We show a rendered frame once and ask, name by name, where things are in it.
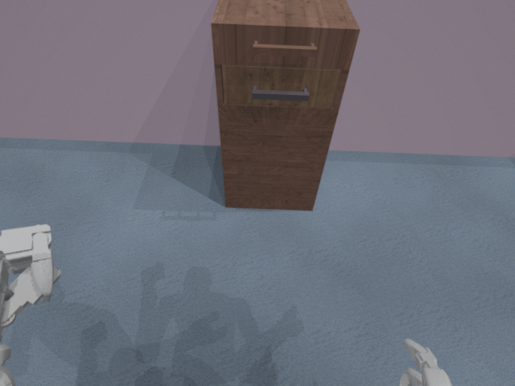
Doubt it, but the handle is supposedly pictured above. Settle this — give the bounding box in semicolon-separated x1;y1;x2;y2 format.
253;44;317;57
252;86;309;101

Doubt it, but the cabinet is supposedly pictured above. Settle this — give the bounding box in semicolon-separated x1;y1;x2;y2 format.
211;0;360;211

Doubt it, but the robot left hand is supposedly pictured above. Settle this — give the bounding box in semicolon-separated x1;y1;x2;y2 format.
0;224;61;342

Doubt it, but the drawer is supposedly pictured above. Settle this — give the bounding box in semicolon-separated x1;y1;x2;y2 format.
222;64;341;108

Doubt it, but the robot right hand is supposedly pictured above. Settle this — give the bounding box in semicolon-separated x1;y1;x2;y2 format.
399;339;452;386

